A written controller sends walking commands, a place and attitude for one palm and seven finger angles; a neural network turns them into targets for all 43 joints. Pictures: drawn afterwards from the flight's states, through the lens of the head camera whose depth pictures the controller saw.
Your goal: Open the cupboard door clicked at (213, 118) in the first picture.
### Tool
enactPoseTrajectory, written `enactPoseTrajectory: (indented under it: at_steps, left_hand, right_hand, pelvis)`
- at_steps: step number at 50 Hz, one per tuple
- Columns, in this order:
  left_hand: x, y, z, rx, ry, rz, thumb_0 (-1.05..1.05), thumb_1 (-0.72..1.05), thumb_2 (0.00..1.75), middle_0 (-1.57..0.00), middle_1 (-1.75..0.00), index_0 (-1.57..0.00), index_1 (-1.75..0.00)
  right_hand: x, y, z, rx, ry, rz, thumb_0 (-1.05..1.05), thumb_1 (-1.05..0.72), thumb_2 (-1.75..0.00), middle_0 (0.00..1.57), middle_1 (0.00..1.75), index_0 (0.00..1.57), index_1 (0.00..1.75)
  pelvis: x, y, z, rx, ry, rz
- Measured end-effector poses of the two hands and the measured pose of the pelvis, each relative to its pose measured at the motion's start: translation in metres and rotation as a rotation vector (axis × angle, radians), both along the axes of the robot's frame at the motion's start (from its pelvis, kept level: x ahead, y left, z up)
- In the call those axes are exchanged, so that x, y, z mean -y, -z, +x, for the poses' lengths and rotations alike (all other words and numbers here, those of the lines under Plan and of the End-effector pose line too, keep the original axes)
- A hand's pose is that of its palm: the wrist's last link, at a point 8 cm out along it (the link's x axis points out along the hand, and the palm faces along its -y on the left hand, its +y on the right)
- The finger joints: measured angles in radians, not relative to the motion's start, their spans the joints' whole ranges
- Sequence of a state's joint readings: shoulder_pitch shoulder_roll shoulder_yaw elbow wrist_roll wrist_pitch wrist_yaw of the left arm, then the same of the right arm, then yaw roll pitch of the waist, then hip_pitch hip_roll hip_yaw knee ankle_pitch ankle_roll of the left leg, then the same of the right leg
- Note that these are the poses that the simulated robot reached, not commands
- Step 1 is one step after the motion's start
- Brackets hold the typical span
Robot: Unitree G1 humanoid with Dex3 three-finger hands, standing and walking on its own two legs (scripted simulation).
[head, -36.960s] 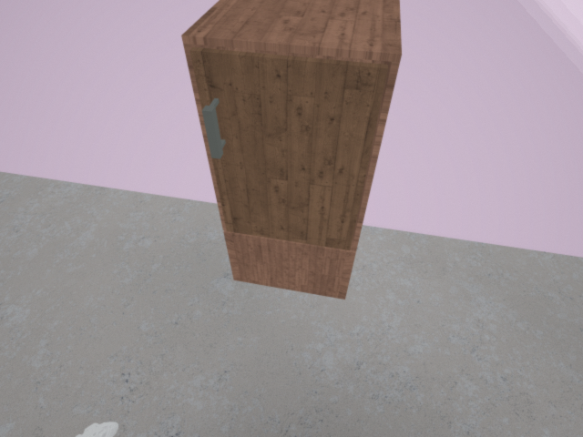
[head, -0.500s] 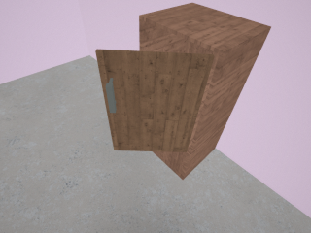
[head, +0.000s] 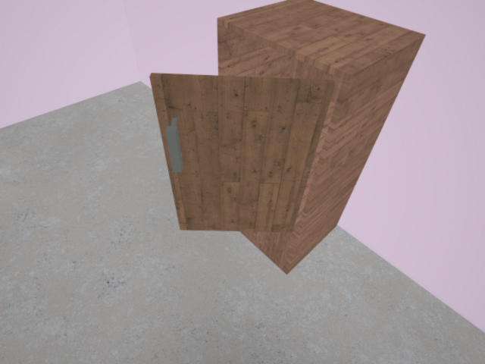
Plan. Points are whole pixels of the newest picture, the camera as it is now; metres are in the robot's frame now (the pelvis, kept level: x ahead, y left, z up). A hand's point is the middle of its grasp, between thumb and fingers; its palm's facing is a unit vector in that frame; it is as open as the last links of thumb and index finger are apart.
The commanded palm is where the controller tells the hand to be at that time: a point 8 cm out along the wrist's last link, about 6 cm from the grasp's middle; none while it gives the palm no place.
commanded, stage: shuffle to correct the standing spot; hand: left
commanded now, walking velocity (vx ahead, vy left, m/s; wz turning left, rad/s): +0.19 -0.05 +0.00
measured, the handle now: (176, 145) +0.61 +0.21 -0.01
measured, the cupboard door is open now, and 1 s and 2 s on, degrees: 47 47 47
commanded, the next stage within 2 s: come to a stop and stand still in 0.22 s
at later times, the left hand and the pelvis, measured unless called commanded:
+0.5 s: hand out of the picture +0.12 +0.18 -0.18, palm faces -0.01 -0.98 -0.19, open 7.3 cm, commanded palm none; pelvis +0.08 +0.00 +0.00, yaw -2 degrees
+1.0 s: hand out of the picture +0.13 +0.21 -0.18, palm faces +0.07 -0.98 -0.17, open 7.3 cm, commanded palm none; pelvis +0.05 +0.03 -0.01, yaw +0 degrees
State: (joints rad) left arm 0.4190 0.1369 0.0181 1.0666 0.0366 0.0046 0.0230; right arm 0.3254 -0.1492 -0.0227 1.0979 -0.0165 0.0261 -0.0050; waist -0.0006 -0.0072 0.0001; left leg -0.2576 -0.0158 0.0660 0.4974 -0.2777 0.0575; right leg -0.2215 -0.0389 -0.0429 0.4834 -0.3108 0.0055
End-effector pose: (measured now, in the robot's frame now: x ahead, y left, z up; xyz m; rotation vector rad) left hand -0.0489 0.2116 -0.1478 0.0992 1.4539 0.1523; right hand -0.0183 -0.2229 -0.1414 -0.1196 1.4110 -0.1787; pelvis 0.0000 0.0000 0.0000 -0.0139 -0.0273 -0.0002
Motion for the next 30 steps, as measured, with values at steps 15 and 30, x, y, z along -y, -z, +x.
enactPoseTrajectory:
  at_steps: [15, 30]
  left_hand:
    - [0.007, 0.019, 0.019, -0.081, -0.034, -0.059, 0.01, 0.91, 0.89, -0.2, -0.3, -0.2, -0.3]
    - [-0.019, -0.005, 0.214, 0.205, 0.093, 0.085, 0.03, 0.94, 0.89, -0.2, -0.3, -0.2, -0.3]
  right_hand:
    - [-0.014, 0.006, 0.043, 0.04, 0.031, -0.022, 0.0, -0.91, -0.9, 0.2, 0.3, 0.2, 0.3]
    - [-0.031, 0.006, 0.031, -0.156, 0.114, 0.052, 0.0, -0.9, -0.9, 0.2, 0.3, 0.2, 0.3]
  pelvis:
    - [-0.01, 0.013, 0.049, -0.003, 0.021, -0.004]
    - [0.008, 0.006, 0.099, -0.013, 0.019, 0.012]
